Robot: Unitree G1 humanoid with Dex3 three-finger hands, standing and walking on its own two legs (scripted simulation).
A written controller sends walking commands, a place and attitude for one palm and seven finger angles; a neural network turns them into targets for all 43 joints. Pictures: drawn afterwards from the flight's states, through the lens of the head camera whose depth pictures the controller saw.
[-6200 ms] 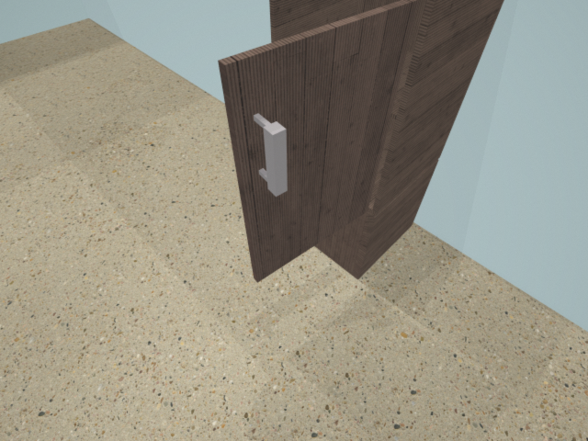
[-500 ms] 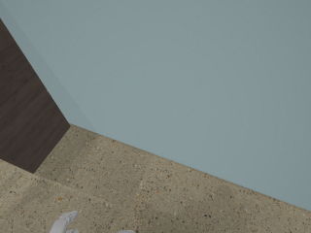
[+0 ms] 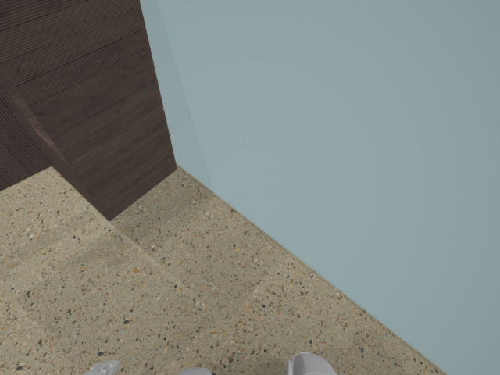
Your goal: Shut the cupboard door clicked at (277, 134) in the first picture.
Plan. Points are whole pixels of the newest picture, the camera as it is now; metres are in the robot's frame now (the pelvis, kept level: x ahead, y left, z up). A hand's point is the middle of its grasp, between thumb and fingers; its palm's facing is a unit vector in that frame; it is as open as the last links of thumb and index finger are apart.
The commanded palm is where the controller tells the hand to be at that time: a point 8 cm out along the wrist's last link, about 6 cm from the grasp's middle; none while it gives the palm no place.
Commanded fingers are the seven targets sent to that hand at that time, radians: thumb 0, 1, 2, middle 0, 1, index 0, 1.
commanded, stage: turn to face it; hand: left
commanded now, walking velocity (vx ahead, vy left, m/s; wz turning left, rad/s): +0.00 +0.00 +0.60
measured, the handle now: out of the picture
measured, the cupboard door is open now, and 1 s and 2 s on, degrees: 82 82 82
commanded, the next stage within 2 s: take the last steps up to it in 1.04 s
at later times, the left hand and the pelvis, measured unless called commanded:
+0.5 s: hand out of the picture +0.00 +0.19 -0.19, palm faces +0.34 -0.92 -0.21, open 7.4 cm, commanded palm none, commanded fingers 0.00 0.90 0.90 -0.20 -0.30 -0.20 -0.30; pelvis +0.01 -0.01 -0.02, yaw +20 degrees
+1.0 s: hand out of the picture -0.01 +0.17 -0.16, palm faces +0.57 -0.79 -0.24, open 7.4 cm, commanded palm none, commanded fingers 0.00 0.90 0.90 -0.20 -0.30 -0.20 -0.30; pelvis +0.04 -0.03 +0.00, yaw +36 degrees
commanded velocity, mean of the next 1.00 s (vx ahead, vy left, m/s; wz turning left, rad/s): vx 0.00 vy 0.00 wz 0.52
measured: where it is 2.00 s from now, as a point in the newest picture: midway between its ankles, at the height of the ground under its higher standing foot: outside the picture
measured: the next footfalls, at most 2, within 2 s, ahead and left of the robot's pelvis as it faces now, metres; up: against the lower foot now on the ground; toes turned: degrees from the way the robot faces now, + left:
right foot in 0.18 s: +0.05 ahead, -0.17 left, +0.00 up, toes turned +5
left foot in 0.48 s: +0.02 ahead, +0.11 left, +0.00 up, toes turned +24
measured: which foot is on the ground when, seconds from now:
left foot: down 0.00-0.16, up 0.18-0.46, down 0.48-0.82, up 0.84-1.00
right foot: up 0.00-0.16, down 0.18-0.48, up 0.50-0.80, down 0.82-1.00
